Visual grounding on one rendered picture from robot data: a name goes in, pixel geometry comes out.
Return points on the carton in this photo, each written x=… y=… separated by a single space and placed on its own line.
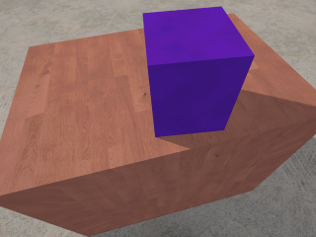
x=197 y=63

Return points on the pedestal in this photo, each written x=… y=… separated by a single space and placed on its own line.
x=78 y=149

